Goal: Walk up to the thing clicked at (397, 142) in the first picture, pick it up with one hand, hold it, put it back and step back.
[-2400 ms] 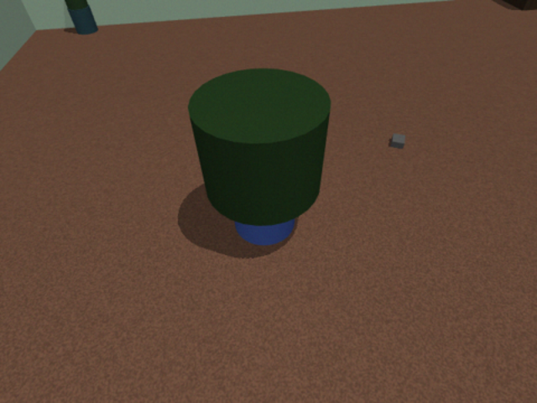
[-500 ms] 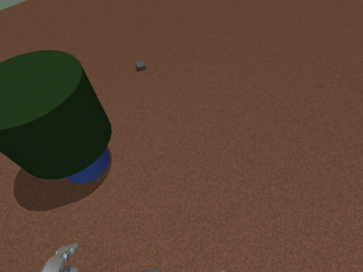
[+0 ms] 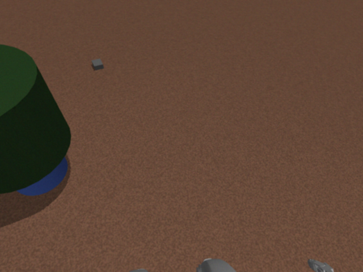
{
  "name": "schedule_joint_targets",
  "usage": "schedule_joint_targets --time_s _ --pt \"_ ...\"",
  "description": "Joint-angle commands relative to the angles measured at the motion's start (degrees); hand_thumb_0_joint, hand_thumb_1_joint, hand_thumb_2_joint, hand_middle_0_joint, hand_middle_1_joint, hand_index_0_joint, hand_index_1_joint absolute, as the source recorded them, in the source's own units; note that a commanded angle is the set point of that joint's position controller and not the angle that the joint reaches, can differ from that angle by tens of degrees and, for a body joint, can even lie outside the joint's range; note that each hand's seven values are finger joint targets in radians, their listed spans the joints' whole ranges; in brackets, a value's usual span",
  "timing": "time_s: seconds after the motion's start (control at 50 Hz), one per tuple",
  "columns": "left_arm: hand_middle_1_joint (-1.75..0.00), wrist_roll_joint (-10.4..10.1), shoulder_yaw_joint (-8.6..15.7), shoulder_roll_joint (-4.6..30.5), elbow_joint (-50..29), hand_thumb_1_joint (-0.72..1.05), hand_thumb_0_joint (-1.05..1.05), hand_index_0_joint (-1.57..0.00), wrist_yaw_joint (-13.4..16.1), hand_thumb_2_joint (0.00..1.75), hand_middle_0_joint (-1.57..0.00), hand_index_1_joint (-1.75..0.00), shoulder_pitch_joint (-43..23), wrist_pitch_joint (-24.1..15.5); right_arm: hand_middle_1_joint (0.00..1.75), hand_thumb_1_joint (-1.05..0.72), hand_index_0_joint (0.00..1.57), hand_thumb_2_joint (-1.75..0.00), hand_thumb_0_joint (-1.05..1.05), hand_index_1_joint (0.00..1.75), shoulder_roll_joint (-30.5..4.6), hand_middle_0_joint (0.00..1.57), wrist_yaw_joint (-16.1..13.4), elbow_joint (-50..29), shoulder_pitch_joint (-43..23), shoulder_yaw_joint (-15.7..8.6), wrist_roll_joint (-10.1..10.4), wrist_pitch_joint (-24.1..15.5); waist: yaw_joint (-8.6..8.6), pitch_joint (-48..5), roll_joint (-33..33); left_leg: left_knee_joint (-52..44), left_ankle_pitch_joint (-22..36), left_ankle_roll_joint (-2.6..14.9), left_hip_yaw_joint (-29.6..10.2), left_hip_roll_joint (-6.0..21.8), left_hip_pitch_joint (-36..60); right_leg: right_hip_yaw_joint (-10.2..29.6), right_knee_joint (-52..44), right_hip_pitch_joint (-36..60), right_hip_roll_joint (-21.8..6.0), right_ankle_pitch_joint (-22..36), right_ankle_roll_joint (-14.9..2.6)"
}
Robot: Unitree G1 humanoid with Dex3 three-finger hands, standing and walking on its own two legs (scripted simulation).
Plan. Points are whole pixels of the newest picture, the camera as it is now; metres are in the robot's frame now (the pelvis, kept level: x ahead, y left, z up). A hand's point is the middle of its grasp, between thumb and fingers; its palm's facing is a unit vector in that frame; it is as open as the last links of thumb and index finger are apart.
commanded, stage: walk up
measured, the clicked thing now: (97, 64) +1.70 +0.71 -0.74
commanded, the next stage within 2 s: stand in 0.96 s
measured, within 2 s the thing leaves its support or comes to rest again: neither
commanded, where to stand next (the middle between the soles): +0.04 -0.01 m, yaw -8 degrees
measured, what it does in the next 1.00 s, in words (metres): steps on the spot: right foot, then left foot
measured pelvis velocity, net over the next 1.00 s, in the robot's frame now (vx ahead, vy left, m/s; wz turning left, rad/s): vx -0.01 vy -0.01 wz -0.16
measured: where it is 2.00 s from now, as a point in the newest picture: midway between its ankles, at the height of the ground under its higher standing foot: outside the picture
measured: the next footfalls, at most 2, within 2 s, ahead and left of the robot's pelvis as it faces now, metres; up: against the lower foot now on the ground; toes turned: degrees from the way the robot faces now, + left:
right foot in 0.16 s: +0.04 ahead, -0.16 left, +0.00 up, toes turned -3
left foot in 0.46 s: +0.06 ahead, +0.12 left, +0.00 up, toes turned -5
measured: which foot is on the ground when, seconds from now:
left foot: down 0.00-0.20, up 0.22-0.44, down 0.46-1.00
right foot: up 0.00-0.14, down 0.16-1.00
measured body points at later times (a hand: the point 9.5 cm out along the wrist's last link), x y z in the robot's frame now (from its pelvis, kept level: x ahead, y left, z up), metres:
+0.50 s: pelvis -0.02 -0.02 -0.01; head +0.01 -0.04 +0.44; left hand +0.11 +0.29 -0.11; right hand +0.03 -0.33 -0.14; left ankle +0.02 +0.13 -0.73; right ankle +0.00 -0.16 -0.73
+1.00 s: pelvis -0.01 -0.01 +0.01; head +0.01 -0.02 +0.46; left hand +0.13 +0.28 -0.11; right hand +0.03 -0.32 -0.12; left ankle +0.02 +0.13 -0.73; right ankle +0.00 -0.16 -0.73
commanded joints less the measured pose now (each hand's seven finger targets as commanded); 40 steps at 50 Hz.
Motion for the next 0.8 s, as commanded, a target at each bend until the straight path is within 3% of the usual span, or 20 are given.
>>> schedule_joint_targets --time_s 0.0,0.04,0.08,0.12,0.14,0.16,0.18,0.2,0.22,0.28,0.38,0.42,0.44,0.46,0.48,0.5,0.52,0.58,0.64,0.78 --pt "-0.3 -0.36 3.08 8.96 -3.64 0.9 0.0 -0.2 -0.22 0.9 -0.2 -0.3 2.26 -2.5 0.3 -0.9 0.2 -0.9 0.0 0.3 -16.24 0.2 -0.21 -3.99 2.05 -5.4 -0.4 -1.06 -2.16 -8.96 15.61 -12.08 6.83 9.92 -9.9 9.6 12.9 -1.86 -10.18 -4.54 -3.07 1.43 1.27" --pt "-0.3 -0.22 2.8 9.05 -3.53 0.9 0.0 -0.2 -0.18 0.9 -0.2 -0.3 1.05 -3.3 0.3 -0.9 0.2 -0.9 0.0 0.3 -17.15 0.2 0.32 -4.4 2.91 -5.49 -0.84 -0.44 -3.33 -9.53 17.39 -11.01 5.56 11.41 -9.07 10.6 11.52 -5.31 -16.43 -1.34 -4.03 -1.14 1.7" --pt "-0.3 0.16 2.8 9.33 -1.67 0.9 0.0 -0.2 0.43 0.9 -0.2 -0.3 4.13 -4.16 0.3 -0.9 0.2 -0.9 0.0 0.3 -17.74 0.2 0.99 -5.27 0.35 -5.52 -0.93 0.65 -1.84 -10.38 18.09 -7.31 7.15 12.16 -9.13 12.11 6.68 -8.33 -22.34 5.75 -3.56 -1.86 1.32" --pt "-0.3 0.4 3.04 8.74 1.69 0.9 0.0 -0.2 1.3 0.9 -0.2 -0.3 9.07 -5.1 0.3 -0.9 0.2 -0.9 0.0 0.3 -16.43 0.2 1.25 -5.75 -2.01 -5.13 -0.16 1.88 1.34 -10.91 14.45 0.84 10.48 10.34 -6.41 11.07 1.66 -10.03 -34.69 14.58 -2.22 9.6 0.13" --pt "-0.3 0.71 3.49 9.99 2.13 0.9 0.0 -0.2 1.73 0.9 -0.2 -0.3 9.07 -5.58 0.3 -0.9 0.2 -0.9 0.0 0.3 -13.99 0.2 1.28 -5.64 -1.59 -4.3 0.28 2.24 1.7 -10.62 9.17 6.59 7.02 7.57 -4.17 8.36 -0.92 -8.27 -38.38 16.94 -1.63 12.27 -0.28" --pt "-0.3 1.23 4.35 12.86 1.36 0.9 0.0 -0.2 2.0 0.9 -0.2 -0.3 7.22 -6.0 0.3 -0.9 0.2 -0.9 0.0 0.3 -10.66 0.2 1.28 -5.87 -0.31 -3.06 0.78 2.4 1.05 -9.03 0.31 14.1 0.41 4.47 -2.24 5.11 -6.83 3.59 -41.26 17.78 -7.31 12.24 -2.25" --pt "-0.3 1.99 4.4 15.52 -0.6 0.9 0.0 -0.2 2.34 0.9 -0.2 -0.3 4.29 -6.74 0.3 -0.9 0.2 -0.9 0.0 0.3 -7.26 0.2 1.36 -6.74 -0.95 -1.7 1.2 2.61 0.09 -6.47 -8.78 18.64 -15.69 0.38 -1.73 -0.74 -16.01 24.32 -45.21 16.27 -20.16 15.43 -7.23" --pt "-0.3 2.16 4.57 19.54 -1.08 0.9 0.0 -0.2 2.51 0.9 -0.2 -0.3 2.36 -6.4 0.3 -0.9 0.2 -0.9 0.0 0.3 -12.61 0.2 0.47 -5.96 -4.14 -3.43 1.16 3.27 1.72 -4.31 -6.8 23.07 -20.73 0.36 -8.48 0.25 -10.7 29.48 -45.35 5.16 -25.29 13.89 -14.92" --pt "-0.3 1.53 4.34 18.35 -1.21 0.9 0.0 -0.2 2.43 0.9 -0.2 -0.3 0.25 -6.16 0.3 -0.9 0.2 -0.9 0.0 0.3 -14.43 0.2 0.44 -4.39 -2.71 -4.35 0.8 3.28 0.27 -2.18 -7.02 23.61 -19.02 0.23 -8.56 1.81 -7.21 27.16 -44.5 0.36 -24.47 12.53 -15.82" --pt "-0.3 1.01 3.13 12.99 -0.36 0.9 0.0 -0.2 2.7 0.9 -0.2 -0.3 -1.75 -6.85 0.3 -0.9 0.2 -0.9 0.0 0.3 -12.82 0.2 0.98 -0.26 -0.76 -3.74 1.71 2.8 -0.89 -3.89 -5.69 18.21 -11.68 0.44 -7.28 1.41 -10.03 13.57 -40.56 10.36 -15.86 18.94 -9.68" --pt "-0.3 0.84 2.56 12.35 0.44 0.9 0.0 -0.2 2.52 0.9 -0.2 -0.3 -1.19 -6.72 0.3 -0.9 0.2 -0.9 0.0 0.3 -11.67 0.2 0.91 2.38 -0.71 -3.0 0.96 1.85 0.34 -8.89 -8.41 5.44 -11.07 0.04 -3.94 -0.76 -1.95 9.57 -36.28 11.77 -13.65 27.61 -9.24" --pt "-0.3 0.24 2.21 12.15 0.07 0.9 0.0 -0.2 2.29 0.9 -0.2 -0.3 -3.92 -6.01 0.3 -0.9 0.2 -0.9 0.0 0.3 -11.24 0.2 0.77 4.42 1.61 -3.15 0.75 1.09 -1.7 -10.3 -6.76 -5.97 -1.32 0.36 -1.87 -2.53 7.0 7.1 -31.92 7.05 -12.72 27.46 -7.72" --pt "-0.3 -0.2 1.64 10.04 -0.23 0.9 0.0 -0.2 2.3 0.9 -0.2 -0.3 -4.65 -5.8 0.3 -0.9 0.2 -0.9 0.0 0.3 -12.09 0.2 0.52 5.45 2.45 -3.59 0.46 0.6 -2.1 -11.57 -4.27 -8.58 3.41 1.1 -4.76 -0.59 9.99 6.01 -29.64 6.16 -11.47 26.82 -5.86" --pt "-0.3 -0.71 0.9 7.79 -0.42 0.9 0.0 -0.2 2.27 0.9 -0.2 -0.3 -3.97 -5.73 0.3 -0.9 0.2 -0.9 0.0 0.3 -14.64 0.2 0.28 5.53 2.7 -3.99 -0.12 0.13 -1.82 -13.65 2.87 -11.44 7.91 3.67 -13.24 6.03 12.78 4.0 -25.29 3.25 -8.58 23.09 -3.06" --pt "-0.3 -1.24 0.3 6.5 1.11 0.9 0.0 -0.2 2.31 0.9 -0.2 -0.3 -3.52 -5.47 0.3 -0.9 0.2 -0.9 0.0 0.3 -16.45 0.2 0.49 4.7 -2.2 -3.85 0.26 -0.08 0.16 -11.76 8.29 -13.85 2.98 7.66 -20.95 11.67 6.78 -0.82 -24.17 4.4 -3.28 11.36 -1.17" --pt "-0.3 -0.76 1.07 8.92 3.61 0.9 0.0 -0.2 2.6 0.9 -0.2 -0.3 -2.29 -5.34 0.3 -0.9 0.2 -0.9 0.0 0.3 -16.75 0.2 0.96 4.56 -6.33 -3.57 0.79 0.05 1.71 -10.33 9.9 -12.85 -1.1 10.16 -20.84 13.98 -0.09 -3.23 -23.98 11.41 -4.02 2.0 -1.22" --pt "-0.3 -0.28 1.0 9.18 4.92 0.9 0.0 -0.2 2.52 0.9 -0.2 -0.3 -1.15 -5.81 0.3 -0.9 0.2 -0.9 0.0 0.3 -15.2 0.2 1.19 4.94 -8.16 -2.98 0.76 0.25 2.87 -9.76 8.87 -10.38 0.07 8.42 -16.71 11.55 -1.93 -1.93 -29.5 14.89 -4.89 3.6 -1.68" --pt "-0.3 0.12 1.2 11.53 5.51 0.9 0.0 -0.2 1.94 0.9 -0.2 -0.3 -5.58 -6.55 0.3 -0.9 0.2 -0.9 0.0 0.3 -12.35 0.2 1.26 6.45 -6.07 -1.85 0.94 0.7 0.18 -6.52 6.13 -6.43 -4.49 1.88 -7.09 1.69 -1.17 8.23 -36.56 10.18 -9.54 13.72 -4.62" --pt "-0.3 -0.31 0.56 10.36 6.91 0.9 0.0 -0.2 1.67 0.9 -0.2 -0.3 -8.66 -5.96 0.3 -0.9 0.2 -0.9 0.0 0.3 -13.09 0.2 1.41 9.28 -5.5 -1.97 0.76 0.69 -0.31 -3.86 8.33 -12.41 -11.52 2.53 -9.99 3.63 0.51 5.33 -37.42 6.37 -7.71 6.39 -3.67" --pt "-0.3 -0.14 -0.15 9.61 10.6 0.9 0.0 -0.2 1.45 0.9 -0.2 -0.3 -10.49 -6.22 0.3 -0.9 0.2 -0.9 0.0 0.3 -12.79 0.2 1.31 11.53 -6.97 -1.56 1.03 0.21 -0.65 -8.08 4.49 -12.89 -4.27 2.36 -8.06 4.0 3.63 4.63 -38.36 11.09 -7.78 17.44 -2.75"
